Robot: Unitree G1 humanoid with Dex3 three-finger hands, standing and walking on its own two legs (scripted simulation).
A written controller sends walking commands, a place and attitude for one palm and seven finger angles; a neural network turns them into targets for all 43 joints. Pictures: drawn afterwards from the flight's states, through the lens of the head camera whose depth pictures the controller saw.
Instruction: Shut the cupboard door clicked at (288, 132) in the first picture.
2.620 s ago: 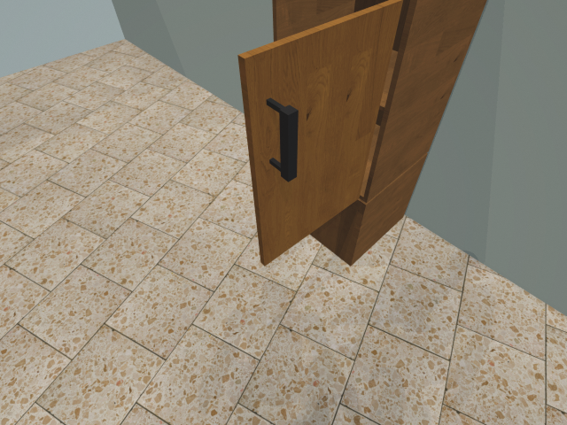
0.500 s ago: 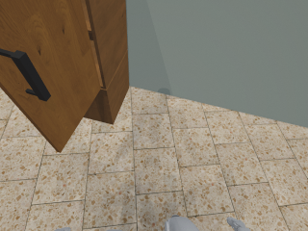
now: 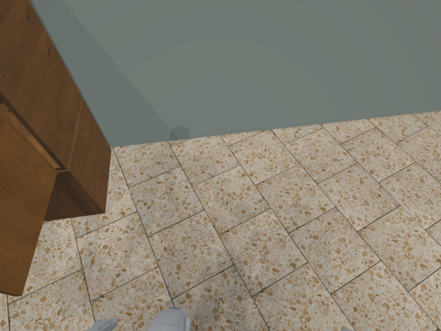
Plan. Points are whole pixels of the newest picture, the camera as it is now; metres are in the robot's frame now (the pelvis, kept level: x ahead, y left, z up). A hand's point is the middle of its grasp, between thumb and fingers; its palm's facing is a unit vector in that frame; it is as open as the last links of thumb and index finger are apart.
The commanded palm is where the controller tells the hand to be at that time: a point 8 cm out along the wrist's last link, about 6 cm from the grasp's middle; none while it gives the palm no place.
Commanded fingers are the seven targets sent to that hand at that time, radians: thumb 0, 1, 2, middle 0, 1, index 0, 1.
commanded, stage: walk around to get in front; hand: left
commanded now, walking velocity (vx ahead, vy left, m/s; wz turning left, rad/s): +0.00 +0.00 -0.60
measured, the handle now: out of the picture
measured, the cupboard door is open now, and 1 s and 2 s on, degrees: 87 87 87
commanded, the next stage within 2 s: none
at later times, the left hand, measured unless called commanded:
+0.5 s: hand (151, 294) +0.20 +0.16 -0.16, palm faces -0.31 -0.91 -0.27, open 7.4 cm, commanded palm none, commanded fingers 0.00 0.90 0.90 -0.20 -0.30 -0.20 -0.30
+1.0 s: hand (167, 277) +0.23 +0.13 -0.18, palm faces -0.51 -0.84 -0.20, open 7.4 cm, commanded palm none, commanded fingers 0.00 0.90 0.90 -0.20 -0.30 -0.20 -0.30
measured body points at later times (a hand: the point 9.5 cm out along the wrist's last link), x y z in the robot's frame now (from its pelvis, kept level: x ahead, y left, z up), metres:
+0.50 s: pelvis +0.02 -0.01 -0.02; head +0.07 -0.04 +0.43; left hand +0.21 +0.21 -0.14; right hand -0.03 -0.26 -0.17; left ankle +0.02 +0.15 -0.73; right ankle -0.01 -0.10 -0.74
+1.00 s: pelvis +0.07 +0.00 +0.00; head +0.12 -0.01 +0.44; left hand +0.26 +0.18 -0.16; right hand +0.02 -0.27 -0.13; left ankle +0.13 +0.09 -0.74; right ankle -0.04 -0.09 -0.68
